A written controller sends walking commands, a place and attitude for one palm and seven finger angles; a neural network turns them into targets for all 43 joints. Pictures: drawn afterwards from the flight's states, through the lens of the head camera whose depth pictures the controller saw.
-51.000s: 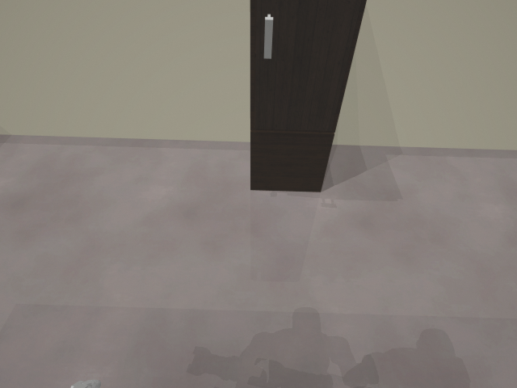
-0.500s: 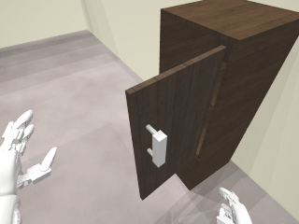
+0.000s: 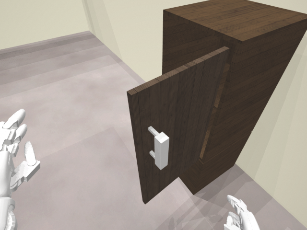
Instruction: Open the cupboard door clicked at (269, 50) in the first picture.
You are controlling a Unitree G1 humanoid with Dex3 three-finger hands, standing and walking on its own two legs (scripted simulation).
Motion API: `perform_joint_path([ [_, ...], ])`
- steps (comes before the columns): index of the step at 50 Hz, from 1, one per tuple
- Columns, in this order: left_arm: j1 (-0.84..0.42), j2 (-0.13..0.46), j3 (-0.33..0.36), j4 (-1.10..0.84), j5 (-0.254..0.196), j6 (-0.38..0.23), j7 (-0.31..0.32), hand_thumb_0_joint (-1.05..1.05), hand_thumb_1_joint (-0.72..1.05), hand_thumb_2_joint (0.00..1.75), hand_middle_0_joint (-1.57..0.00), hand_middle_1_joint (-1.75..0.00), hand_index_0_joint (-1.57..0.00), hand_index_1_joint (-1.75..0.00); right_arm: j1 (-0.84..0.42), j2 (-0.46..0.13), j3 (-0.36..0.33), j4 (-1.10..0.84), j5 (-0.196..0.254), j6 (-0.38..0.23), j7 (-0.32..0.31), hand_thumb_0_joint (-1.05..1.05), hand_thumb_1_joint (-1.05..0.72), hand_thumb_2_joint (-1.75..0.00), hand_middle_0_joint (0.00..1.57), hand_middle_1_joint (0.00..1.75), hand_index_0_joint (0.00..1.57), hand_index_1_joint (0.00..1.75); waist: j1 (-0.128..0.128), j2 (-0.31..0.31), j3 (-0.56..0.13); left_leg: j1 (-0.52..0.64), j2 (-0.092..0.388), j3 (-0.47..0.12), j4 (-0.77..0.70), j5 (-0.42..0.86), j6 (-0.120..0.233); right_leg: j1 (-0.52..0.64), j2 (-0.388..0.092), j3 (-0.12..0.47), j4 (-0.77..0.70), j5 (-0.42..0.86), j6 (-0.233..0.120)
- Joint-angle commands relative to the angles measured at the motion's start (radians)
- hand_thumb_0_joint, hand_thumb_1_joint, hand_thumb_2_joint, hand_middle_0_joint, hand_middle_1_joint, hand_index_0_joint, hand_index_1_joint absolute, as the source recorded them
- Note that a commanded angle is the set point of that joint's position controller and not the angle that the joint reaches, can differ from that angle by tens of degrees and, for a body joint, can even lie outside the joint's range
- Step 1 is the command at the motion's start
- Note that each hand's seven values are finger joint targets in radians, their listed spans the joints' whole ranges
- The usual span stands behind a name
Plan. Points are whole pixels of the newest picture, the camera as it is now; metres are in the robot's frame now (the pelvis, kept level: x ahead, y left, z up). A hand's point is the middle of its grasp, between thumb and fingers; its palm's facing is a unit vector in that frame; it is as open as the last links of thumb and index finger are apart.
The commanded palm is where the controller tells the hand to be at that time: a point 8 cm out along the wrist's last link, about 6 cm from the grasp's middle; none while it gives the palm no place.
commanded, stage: step back with the hand held close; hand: left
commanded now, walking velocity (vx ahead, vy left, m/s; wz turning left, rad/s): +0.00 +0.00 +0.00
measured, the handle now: (156, 147) +0.33 +0.04 +0.05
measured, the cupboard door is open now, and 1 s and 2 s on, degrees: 96 96 96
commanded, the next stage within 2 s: stop stepping back and stand still in 1.18 s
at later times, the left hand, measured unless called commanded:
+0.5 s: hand (36, 171) +0.18 +0.26 +0.15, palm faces +0.34 -0.80 -0.50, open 7.4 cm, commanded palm +0.11 +0.30 +0.17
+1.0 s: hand (17, 212) +0.10 +0.24 +0.15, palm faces +0.34 -0.81 -0.47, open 7.4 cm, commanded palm +0.04 +0.29 +0.17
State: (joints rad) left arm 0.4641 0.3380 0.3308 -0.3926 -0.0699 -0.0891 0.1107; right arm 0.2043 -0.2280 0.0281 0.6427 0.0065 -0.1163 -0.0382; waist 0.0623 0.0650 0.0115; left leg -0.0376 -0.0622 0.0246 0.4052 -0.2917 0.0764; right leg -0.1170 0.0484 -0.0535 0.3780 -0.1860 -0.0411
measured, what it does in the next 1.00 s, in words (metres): walks backwards: right foot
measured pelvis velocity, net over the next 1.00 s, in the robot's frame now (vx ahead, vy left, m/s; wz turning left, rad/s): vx -0.12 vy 0.00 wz -0.04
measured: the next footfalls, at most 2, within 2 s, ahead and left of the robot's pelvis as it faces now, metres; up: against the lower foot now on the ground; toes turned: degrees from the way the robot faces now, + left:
right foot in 0.70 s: -0.07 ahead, -0.11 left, +0.00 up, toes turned +1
left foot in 1.06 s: -0.07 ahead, +0.11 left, +0.00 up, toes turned -1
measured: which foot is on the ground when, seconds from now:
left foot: down 0.00-0.88, up 0.90-1.00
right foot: down 0.00-0.56, up 0.58-0.68, down 0.70-1.00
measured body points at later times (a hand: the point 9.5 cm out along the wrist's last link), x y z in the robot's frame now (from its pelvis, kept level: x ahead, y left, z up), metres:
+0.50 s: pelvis -0.04 +0.01 -0.01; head -0.02 +0.01 +0.44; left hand +0.15 +0.30 +0.17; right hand +0.12 -0.26 -0.08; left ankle -0.04 +0.06 -0.74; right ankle +0.02 -0.09 -0.74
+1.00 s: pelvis -0.12 +0.00 -0.01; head -0.10 +0.01 +0.44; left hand +0.08 +0.29 +0.18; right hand +0.05 -0.25 -0.08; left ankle -0.10 +0.09 -0.72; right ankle -0.11 -0.11 -0.74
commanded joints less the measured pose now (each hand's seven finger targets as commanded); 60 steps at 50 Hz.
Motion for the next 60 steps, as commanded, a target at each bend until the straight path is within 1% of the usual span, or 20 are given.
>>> perform_joint_path([
  [1, -0.081, 0.177, 0.105, -0.188, 0.003, -0.072, 0.016, 0.00, 0.90, 0.90, -0.20, -0.30, -0.20, -0.30, -0.145, -0.108, -0.045, -0.165, 0.005, -0.055, -0.009, 0.00, -0.90, -0.90, 0.20, 0.30, 0.20, 0.30, 0.002, 0.012, -0.028, -0.128, 0.099, -0.093, -0.097, 0.248, -0.091, 0.088, -0.045, 0.066, -0.033, 0.100, -0.003],
  [3, -0.164, 0.200, 0.111, -0.248, 0.004, -0.082, 0.018, 0.00, 0.90, 0.90, -0.20, -0.30, -0.20, -0.30, -0.153, -0.110, -0.047, -0.166, 0.007, -0.058, -0.010, 0.00, -0.90, -0.90, 0.20, 0.30, 0.20, 0.30, -0.002, 0.015, -0.064, -0.113, 0.096, -0.090, -0.090, 0.244, -0.082, 0.098, -0.045, 0.074, -0.036, 0.111, -0.001],
  [4, -0.272, 0.356, 0.281, -0.280, 0.009, -0.126, 0.029, 0.00, 0.90, 0.90, -0.20, -0.30, -0.20, -0.30, -0.123, -0.128, -0.048, -0.201, 0.018, -0.046, -0.018, 0.00, -0.90, -0.90, 0.20, 0.30, 0.20, 0.30, -0.039, -0.032, 0.027, -0.213, 0.113, -0.110, -0.083, 0.101, -0.053, 0.017, -0.086, 0.202, -0.067, 0.141, -0.005],
  [8, -0.035, 0.175, 0.130, -0.142, 0.019, -0.140, 0.003, 0.00, 0.90, 0.90, -0.20, -0.30, -0.20, -0.30, -0.113, -0.129, -0.056, -0.189, 0.007, -0.016, -0.016, 0.00, -0.90, -0.90, 0.20, 0.30, 0.20, 0.30, -0.052, -0.027, -0.048, -0.160, 0.108, -0.095, -0.033, 0.112, -0.036, -0.030, -0.137, 0.218, -0.075, 0.140, -0.005],
  [10, -0.009, 0.184, 0.132, -0.173, 0.023, -0.146, 0.007, 0.00, 0.90, 0.90, -0.20, -0.30, -0.20, -0.30, -0.115, -0.140, -0.063, -0.195, 0.006, -0.007, -0.017, 0.00, -0.90, -0.90, 0.20, 0.30, 0.20, 0.30, -0.048, 0.000, -0.105, -0.171, 0.121, -0.098, -0.033, 0.184, -0.041, 0.014, -0.141, 0.199, -0.022, 0.244, -0.004],
  [13, 0.030, 0.225, 0.171, -0.216, 0.027, -0.145, 0.018, 0.00, 0.90, 0.90, -0.20, -0.30, -0.20, -0.30, -0.107, -0.139, -0.076, -0.214, 0.010, 0.014, -0.021, 0.00, -0.90, -0.90, 0.20, 0.30, 0.20, 0.30, -0.051, -0.066, -0.168, -0.201, 0.137, -0.106, -0.013, 0.256, -0.043, 0.049, -0.141, 0.194, 0.042, 0.341, 0.001],
  [18, 0.074, 0.272, 0.231, -0.276, 0.025, -0.150, 0.037, 0.00, 0.90, 0.90, -0.20, -0.30, -0.20, -0.30, -0.103, -0.125, -0.086, -0.233, 0.014, 0.036, -0.030, 0.00, -0.90, -0.90, 0.20, 0.30, 0.20, 0.30, -0.058, -0.063, -0.192, -0.253, 0.133, -0.118, 0.044, 0.257, -0.049, 0.030, -0.177, 0.229, 0.093, 0.389, -0.022],
  [25, 0.086, 0.255, 0.237, -0.314, 0.043, -0.154, 0.048, 0.00, 0.90, 0.90, -0.20, -0.30, -0.20, -0.30, -0.103, -0.143, -0.091, -0.255, 0.000, 0.032, -0.043, 0.00, -0.90, -0.90, 0.20, 0.30, 0.20, 0.30, -0.046, 0.065, -0.122, -0.443, 0.215, -0.204, -0.073, 0.169, -0.019, 0.047, -0.081, 0.162, 0.246, 0.183, 0.021],
  [29, 0.046, 0.211, 0.208, -0.312, 0.069, -0.154, 0.068, 0.00, 0.90, 0.90, -0.20, -0.30, -0.20, -0.30, -0.065, -0.141, -0.099, -0.251, -0.041, 0.016, -0.054, 0.00, -0.90, -0.90, 0.20, 0.30, 0.20, 0.30, -0.064, 0.054, -0.051, -0.542, 0.305, -0.257, -0.142, 0.145, 0.010, 0.018, -0.028, 0.118, 0.405, -0.105, 0.039],
  [31, 0.049, 0.201, 0.199, -0.294, 0.071, -0.155, 0.079, 0.00, 0.90, 0.90, -0.20, -0.30, -0.20, -0.30, -0.056, -0.133, -0.099, -0.240, -0.051, 0.005, -0.056, 0.00, -0.90, -0.90, 0.20, 0.30, 0.20, 0.30, -0.072, 0.027, -0.027, -0.514, 0.317, -0.267, -0.122, 0.195, 0.038, -0.028, -0.027, 0.119, 0.408, -0.172, 0.035],
  [34, 0.032, 0.186, 0.179, -0.295, 0.063, -0.161, 0.078, 0.00, 0.90, 0.90, -0.20, -0.30, -0.20, -0.30, -0.042, -0.127, -0.097, -0.210, -0.046, -0.016, -0.049, 0.00, -0.90, -0.90, 0.20, 0.30, 0.20, 0.30, -0.082, 0.039, -0.064, -0.326, 0.302, -0.249, -0.070, 0.367, 0.016, -0.105, -0.033, 0.101, 0.280, -0.195, 0.034],
  [38, -0.010, 0.228, 0.194, -0.333, 0.044, -0.182, 0.055, 0.00, 0.90, 0.90, -0.20, -0.30, -0.20, -0.30, -0.069, -0.125, -0.087, -0.198, -0.009, -0.026, -0.032, 0.00, -0.90, -0.90, 0.20, 0.30, 0.20, 0.30, -0.071, 0.028, -0.211, -0.110, 0.250, -0.163, 0.042, 0.610, -0.037, -0.069, -0.075, 0.121, 0.138, 0.154, 0.020],
  [41, 0.081, 0.244, 0.218, -0.304, 0.021, -0.161, 0.049, 0.00, 0.90, 0.90, -0.20, -0.30, -0.20, -0.30, -0.087, -0.110, -0.088, -0.219, 0.011, -0.005, -0.027, 0.00, -0.90, -0.90, 0.20, 0.30, 0.20, 0.30, -0.071, -0.090, -0.263, -0.145, 0.170, -0.086, 0.144, 0.361, -0.041, -0.070, -0.162, 0.248, 0.093, 0.388, -0.020],
  [44, 0.093, 0.271, 0.236, -0.290, 0.017, -0.164, 0.049, 0.00, 0.90, 0.90, -0.20, -0.30, -0.20, -0.30, -0.097, -0.087, -0.083, -0.224, 0.012, 0.019, -0.021, 0.00, -0.90, -0.90, 0.20, 0.30, 0.20, 0.30, -0.074, -0.182, -0.152, -0.279, 0.070, -0.056, 0.336, -0.036, -0.066, -0.162, -0.308, 0.391, -0.047, 0.370, -0.100],
  [46, 0.084, 0.283, 0.248, -0.289, 0.025, -0.166, 0.051, 0.00, 0.90, 0.90, -0.20, -0.30, -0.20, -0.30, -0.109, -0.073, -0.082, -0.226, 0.012, 0.025, -0.022, 0.00, -0.90, -0.90, 0.20, 0.30, 0.20, 0.30, -0.064, -0.197, -0.103, -0.382, 0.071, -0.090, 0.471, -0.145, -0.073, -0.162, -0.358, 0.399, -0.046, 0.429, -0.144],
  [51, 0.062, 0.287, 0.242, -0.299, 0.046, -0.168, 0.052, 0.00, 0.90, 0.90, -0.20, -0.30, -0.20, -0.30, -0.120, -0.077, -0.065, -0.200, 0.002, 0.028, -0.049, 0.00, -0.90, -0.90, 0.20, 0.30, 0.20, 0.30, -0.071, -0.040, -0.094, -0.263, 0.089, -0.030, 0.053, 0.086, -0.070, -0.139, -0.195, 0.204, 0.074, 0.455, -0.015],
  [53, 0.070, 0.303, 0.259, -0.353, 0.045, -0.184, 0.049, 0.00, 0.90, 0.90, -0.20, -0.30, -0.20, -0.30, -0.109, -0.120, -0.092, -0.217, 0.005, 0.015, -0.051, 0.00, -0.90, -0.90, 0.20, 0.30, 0.20, 0.30, -0.047, 0.095, -0.176, -0.264, 0.222, -0.158, -0.031, 0.353, -0.012, -0.079, -0.060, 0.135, 0.161, 0.241, 0.064],
  [55, 0.122, 0.280, 0.259, -0.345, 0.035, -0.182, 0.038, 0.00, 0.90, 0.90, -0.20, -0.30, -0.20, -0.30, -0.118, -0.117, -0.096, -0.224, -0.009, -0.003, -0.044, 0.00, -0.90, -0.90, 0.20, 0.30, 0.20, 0.30, -0.047, 0.205, -0.210, -0.322, 0.313, -0.232, -0.092, 0.427, 0.041, -0.065, -0.011, 0.085, 0.354, -0.037, 0.064],
  [57, 0.049, 0.268, 0.242, -0.418, 0.037, -0.195, 0.036, 0.00, 0.90, 0.90, -0.20, -0.30, -0.20, -0.30, -0.080, -0.112, -0.098, -0.209, -0.025, -0.035, -0.034, 0.00, -0.90, -0.90, 0.20, 0.30, 0.20, 0.30, -0.056, 0.153, -0.157, -0.393, 0.391, -0.274, -0.138, 0.334, 0.098, -0.129, -0.003, 0.109, 0.575, -0.276, 0.060],
  [60, 0.038, 0.230, 0.201, -0.396, 0.033, -0.183, 0.050, 0.00, 0.90, 0.90, -0.20, -0.30, -0.20, -0.30, -0.071, -0.119, -0.104, -0.171, -0.015, -0.079, -0.030, 0.00, -0.90, -0.90, 0.20, 0.30, 0.20, 0.30, -0.055, 0.101, -0.161, -0.190, 0.355, -0.196, -0.090, 0.456, 0.078, -0.246, -0.019, 0.084, 0.530, -0.289, 0.068],
])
